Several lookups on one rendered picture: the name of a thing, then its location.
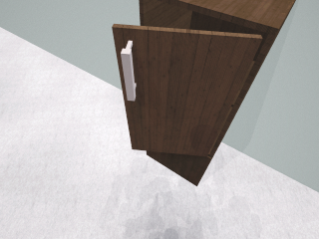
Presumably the handle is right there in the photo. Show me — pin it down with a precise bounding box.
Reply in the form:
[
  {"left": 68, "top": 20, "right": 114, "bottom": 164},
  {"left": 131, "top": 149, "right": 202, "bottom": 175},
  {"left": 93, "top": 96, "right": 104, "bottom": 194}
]
[{"left": 121, "top": 40, "right": 137, "bottom": 102}]

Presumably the cupboard door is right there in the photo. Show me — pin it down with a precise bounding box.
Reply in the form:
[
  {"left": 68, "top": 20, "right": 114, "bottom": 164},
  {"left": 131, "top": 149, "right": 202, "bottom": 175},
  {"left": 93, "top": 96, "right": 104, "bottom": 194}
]
[{"left": 112, "top": 24, "right": 263, "bottom": 157}]

